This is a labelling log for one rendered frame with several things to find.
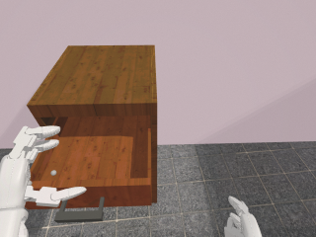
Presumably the robot left forearm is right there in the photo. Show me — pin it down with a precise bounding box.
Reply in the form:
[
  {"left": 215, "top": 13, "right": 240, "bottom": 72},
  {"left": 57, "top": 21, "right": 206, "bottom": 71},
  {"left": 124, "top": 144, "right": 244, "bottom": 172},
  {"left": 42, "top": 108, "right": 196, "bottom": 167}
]
[{"left": 0, "top": 207, "right": 29, "bottom": 237}]

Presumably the cabinet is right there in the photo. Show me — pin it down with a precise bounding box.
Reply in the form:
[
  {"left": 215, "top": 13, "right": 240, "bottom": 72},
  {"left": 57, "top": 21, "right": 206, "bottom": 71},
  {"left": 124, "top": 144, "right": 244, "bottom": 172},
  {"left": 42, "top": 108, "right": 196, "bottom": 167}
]
[{"left": 27, "top": 44, "right": 158, "bottom": 203}]

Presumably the drawer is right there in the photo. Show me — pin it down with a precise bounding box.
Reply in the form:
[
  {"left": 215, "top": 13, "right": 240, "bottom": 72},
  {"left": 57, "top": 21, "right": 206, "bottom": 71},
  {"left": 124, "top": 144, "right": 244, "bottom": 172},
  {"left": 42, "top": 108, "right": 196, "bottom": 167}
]
[{"left": 25, "top": 115, "right": 152, "bottom": 210}]

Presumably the handle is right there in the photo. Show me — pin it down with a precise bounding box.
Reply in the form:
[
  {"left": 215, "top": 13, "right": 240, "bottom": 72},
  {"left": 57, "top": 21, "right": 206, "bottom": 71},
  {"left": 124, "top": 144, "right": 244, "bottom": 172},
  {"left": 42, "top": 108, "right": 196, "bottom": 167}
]
[{"left": 54, "top": 197, "right": 105, "bottom": 223}]

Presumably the left robot hand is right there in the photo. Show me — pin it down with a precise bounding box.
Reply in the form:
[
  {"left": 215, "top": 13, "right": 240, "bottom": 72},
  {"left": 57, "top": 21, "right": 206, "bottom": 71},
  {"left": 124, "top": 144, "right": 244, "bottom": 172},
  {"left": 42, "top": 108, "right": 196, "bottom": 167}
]
[{"left": 0, "top": 125, "right": 87, "bottom": 209}]

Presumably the right robot hand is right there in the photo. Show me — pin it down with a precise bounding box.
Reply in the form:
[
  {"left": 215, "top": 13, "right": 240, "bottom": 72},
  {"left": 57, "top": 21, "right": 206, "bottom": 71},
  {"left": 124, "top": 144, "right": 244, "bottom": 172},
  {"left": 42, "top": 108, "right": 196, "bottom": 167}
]
[{"left": 224, "top": 196, "right": 262, "bottom": 237}]

